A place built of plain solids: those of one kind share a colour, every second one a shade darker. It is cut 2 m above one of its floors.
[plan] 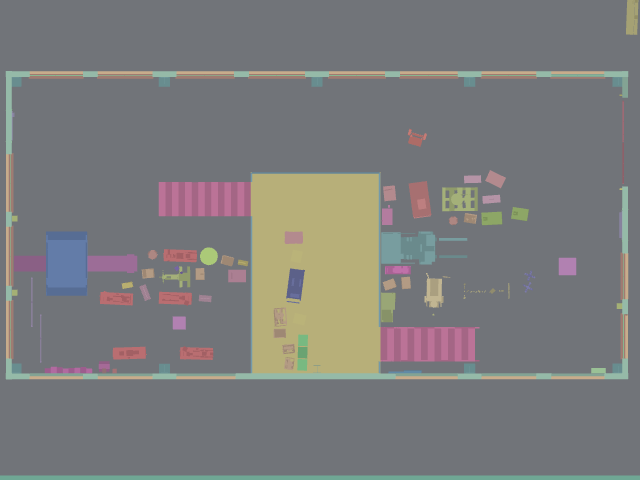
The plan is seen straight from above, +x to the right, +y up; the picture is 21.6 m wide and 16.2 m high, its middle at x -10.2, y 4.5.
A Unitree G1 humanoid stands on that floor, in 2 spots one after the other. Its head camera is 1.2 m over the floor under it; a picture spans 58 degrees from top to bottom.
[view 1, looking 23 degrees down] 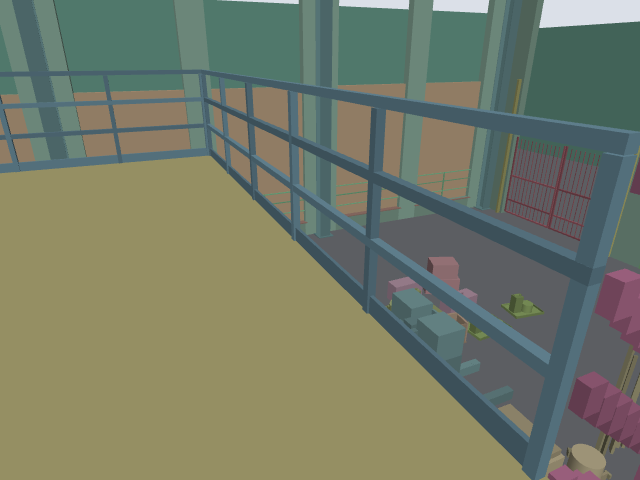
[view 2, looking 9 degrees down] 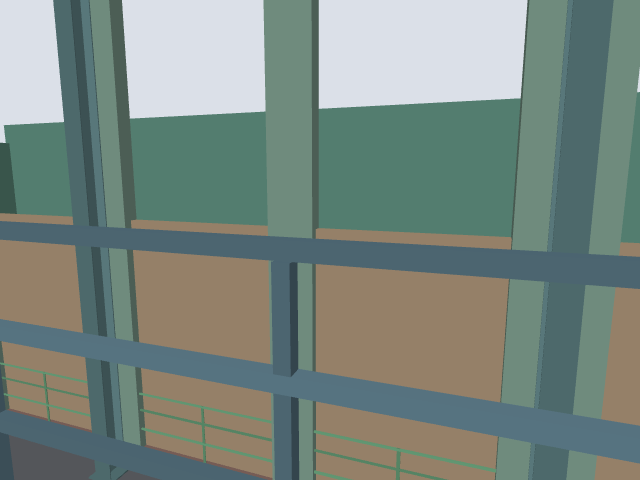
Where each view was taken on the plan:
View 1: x -9.19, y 0.98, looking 66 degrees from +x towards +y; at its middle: ground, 10.24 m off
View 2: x -11.01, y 5.88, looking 110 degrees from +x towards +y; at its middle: deck_rail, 0.96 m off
